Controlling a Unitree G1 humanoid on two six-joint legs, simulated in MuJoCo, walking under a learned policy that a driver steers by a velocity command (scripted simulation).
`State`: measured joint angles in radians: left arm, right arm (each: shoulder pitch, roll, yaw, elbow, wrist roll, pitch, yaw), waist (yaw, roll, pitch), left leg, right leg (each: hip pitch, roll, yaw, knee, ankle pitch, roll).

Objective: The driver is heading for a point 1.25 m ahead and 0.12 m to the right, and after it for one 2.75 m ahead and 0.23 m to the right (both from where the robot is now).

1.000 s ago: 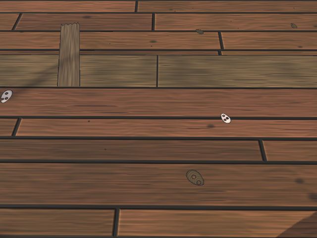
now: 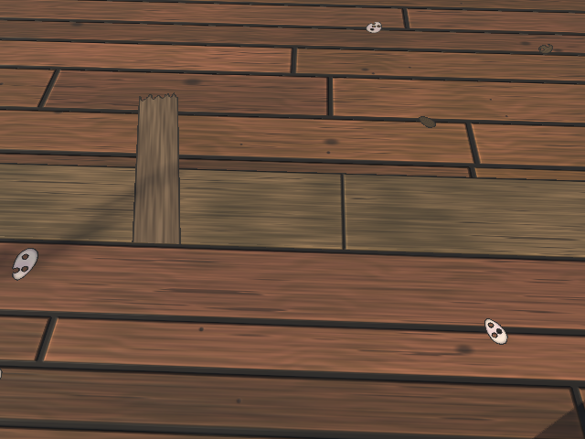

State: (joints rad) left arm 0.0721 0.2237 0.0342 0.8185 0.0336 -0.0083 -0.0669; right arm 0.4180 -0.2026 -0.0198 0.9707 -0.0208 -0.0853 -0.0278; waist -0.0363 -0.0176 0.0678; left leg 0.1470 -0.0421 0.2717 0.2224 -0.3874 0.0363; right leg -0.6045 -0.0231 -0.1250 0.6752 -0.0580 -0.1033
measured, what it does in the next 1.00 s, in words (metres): walks ahead, turning right: right foot, then left foot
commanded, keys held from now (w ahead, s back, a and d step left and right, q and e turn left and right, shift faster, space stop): w+e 0.42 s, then w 0.28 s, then w+q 0.30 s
